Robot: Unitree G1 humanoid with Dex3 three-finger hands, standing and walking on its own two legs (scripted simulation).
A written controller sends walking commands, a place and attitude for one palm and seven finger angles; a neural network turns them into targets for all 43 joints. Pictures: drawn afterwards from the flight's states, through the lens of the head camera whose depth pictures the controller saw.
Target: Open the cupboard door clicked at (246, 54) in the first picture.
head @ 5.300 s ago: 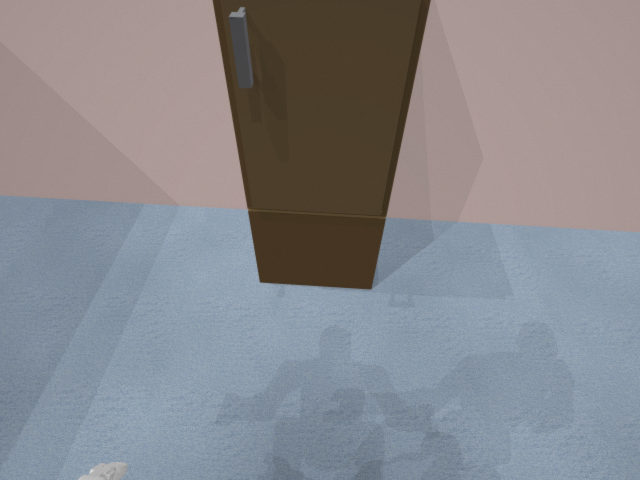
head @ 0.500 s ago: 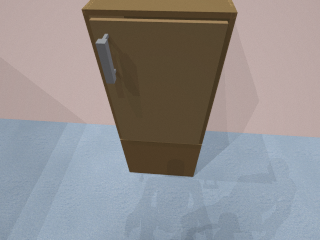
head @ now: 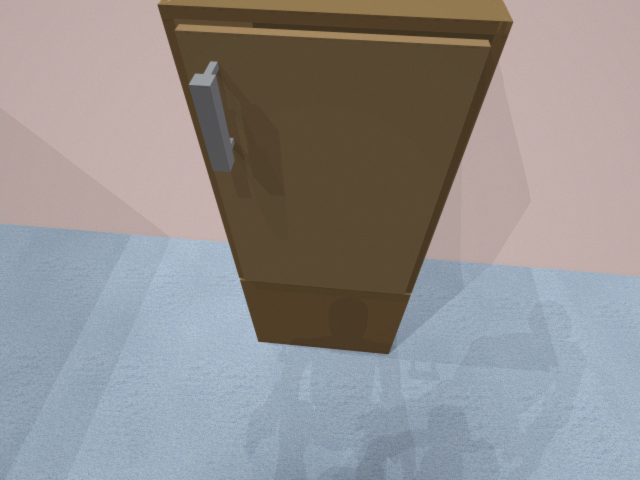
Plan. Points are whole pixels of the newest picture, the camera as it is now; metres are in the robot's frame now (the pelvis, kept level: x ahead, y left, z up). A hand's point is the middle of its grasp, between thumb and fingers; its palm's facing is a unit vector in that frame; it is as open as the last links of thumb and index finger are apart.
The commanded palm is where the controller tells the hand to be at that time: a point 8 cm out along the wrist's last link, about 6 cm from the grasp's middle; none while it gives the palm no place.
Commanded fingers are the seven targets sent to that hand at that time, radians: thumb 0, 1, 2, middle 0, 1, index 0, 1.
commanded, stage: come to a stop and stand still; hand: left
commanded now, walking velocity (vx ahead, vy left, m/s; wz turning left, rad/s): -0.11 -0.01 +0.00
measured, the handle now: (218, 117) +0.55 +0.18 +0.14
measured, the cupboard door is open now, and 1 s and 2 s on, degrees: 0 0 0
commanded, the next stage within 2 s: look again from close up in 0.62 s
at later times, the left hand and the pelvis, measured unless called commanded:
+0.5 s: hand out of the picture -0.01 +0.21 -0.16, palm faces +0.01 -0.97 -0.24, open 7.3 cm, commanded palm none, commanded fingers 0.00 0.90 0.90 -0.20 -0.30 -0.20 -0.30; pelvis -0.05 +0.02 +0.00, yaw -1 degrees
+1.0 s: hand out of the picture -0.02 +0.19 -0.17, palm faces -0.02 -0.98 -0.20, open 7.4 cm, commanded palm none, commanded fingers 0.00 0.90 0.90 -0.20 -0.30 -0.20 -0.30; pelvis -0.04 +0.01 +0.01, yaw -1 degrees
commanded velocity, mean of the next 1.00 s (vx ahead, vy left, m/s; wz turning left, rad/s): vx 0.00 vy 0.00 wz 0.00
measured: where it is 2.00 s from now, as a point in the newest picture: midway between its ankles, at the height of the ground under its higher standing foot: outside the picture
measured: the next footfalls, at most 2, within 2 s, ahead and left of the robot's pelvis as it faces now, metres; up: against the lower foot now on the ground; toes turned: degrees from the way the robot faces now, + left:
none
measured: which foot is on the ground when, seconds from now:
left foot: down 0.00-1.00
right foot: down 0.00-1.00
